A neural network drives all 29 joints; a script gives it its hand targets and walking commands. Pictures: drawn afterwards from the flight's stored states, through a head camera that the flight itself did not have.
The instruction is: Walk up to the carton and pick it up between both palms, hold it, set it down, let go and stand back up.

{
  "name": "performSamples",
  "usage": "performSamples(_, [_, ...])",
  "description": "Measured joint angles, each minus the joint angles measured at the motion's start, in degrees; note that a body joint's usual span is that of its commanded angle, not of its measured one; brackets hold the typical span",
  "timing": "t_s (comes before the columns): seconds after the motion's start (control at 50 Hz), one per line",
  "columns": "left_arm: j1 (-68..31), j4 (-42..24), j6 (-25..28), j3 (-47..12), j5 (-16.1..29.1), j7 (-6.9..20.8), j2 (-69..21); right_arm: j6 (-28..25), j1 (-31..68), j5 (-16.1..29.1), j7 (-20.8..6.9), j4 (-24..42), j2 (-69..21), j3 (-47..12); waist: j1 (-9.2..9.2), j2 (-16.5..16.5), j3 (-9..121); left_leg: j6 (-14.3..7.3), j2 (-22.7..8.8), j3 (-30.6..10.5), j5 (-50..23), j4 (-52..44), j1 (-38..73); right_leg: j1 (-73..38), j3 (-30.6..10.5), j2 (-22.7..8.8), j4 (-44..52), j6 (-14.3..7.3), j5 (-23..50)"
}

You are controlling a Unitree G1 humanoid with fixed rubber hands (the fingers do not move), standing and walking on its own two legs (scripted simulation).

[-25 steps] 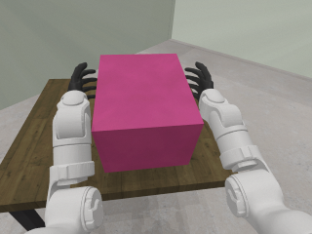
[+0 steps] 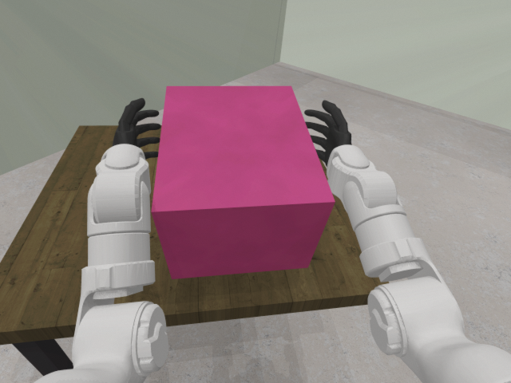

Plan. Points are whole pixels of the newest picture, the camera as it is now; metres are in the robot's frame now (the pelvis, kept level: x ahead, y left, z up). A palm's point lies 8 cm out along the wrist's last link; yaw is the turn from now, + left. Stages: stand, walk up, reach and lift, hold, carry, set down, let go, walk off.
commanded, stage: hold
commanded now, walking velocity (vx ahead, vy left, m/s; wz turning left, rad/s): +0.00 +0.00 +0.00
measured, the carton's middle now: (236, 175) +0.39 +0.01 +0.16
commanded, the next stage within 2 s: set down in 1.54 s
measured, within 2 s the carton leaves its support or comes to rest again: neither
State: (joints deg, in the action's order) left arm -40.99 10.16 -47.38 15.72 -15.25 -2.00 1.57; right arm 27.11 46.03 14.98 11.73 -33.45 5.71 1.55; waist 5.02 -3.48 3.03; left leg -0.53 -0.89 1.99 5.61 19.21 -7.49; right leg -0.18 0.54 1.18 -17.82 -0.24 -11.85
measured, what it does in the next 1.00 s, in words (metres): stands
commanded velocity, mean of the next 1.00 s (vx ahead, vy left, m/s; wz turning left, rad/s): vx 0.00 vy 0.00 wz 0.00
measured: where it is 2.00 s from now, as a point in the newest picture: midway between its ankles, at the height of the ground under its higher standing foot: outside the picture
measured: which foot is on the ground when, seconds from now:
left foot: down 0.00-1.00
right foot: down 0.00-1.00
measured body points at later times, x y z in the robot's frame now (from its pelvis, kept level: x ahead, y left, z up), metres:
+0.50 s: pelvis +0.00 +0.00 +0.00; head -0.06 +0.03 +0.45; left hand +0.38 +0.16 +0.23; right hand +0.38 -0.15 +0.22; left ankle +0.06 +0.11 -0.75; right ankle -0.02 -0.11 -0.75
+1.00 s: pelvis +0.00 +0.00 +0.00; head -0.06 +0.03 +0.44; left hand +0.38 +0.17 +0.23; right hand +0.38 -0.14 +0.23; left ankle +0.06 +0.11 -0.75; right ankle -0.02 -0.11 -0.75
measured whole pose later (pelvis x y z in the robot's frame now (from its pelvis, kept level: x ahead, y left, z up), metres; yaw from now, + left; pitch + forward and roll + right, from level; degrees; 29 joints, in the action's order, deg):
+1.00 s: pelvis +0.00 +0.00 +0.00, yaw +0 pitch -7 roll -1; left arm -39.8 8.8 -47.9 16.5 -16.0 -1.0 1.2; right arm 27.7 45.7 15.5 12.3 -32.9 5.8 0.3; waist 4.8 -3.1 2.4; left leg -0.6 -0.8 1.9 5.8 19.2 -6.5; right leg -1.3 0.6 1.1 -17.5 -0.2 -11.9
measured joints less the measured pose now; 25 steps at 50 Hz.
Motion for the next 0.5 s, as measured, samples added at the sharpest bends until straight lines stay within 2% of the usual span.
performSamples(0.1, [0.21,0.11,-0.25,0.92,-1.10,0.55,-0.68,0.08,0.28,0.13,-0.18,-1.08,0.08,-0.42,-0.04,-0.14,-0.50,-0.09,0.11,0.21,0.07,-0.36,1.10,-0.91,-0.20,-0.13,0.08,0.04,-0.17])
performSamples(0.5, [1.51,-2.21,-0.35,0.21,-0.19,0.59,-0.34,0.56,-1.20,0.45,0.63,2.22,0.32,-1.60,0.07,0.50,-0.85,0.02,0.02,-0.09,0.49,0.12,0.99,-1.38,0.06,0.00,0.66,0.02,-0.09])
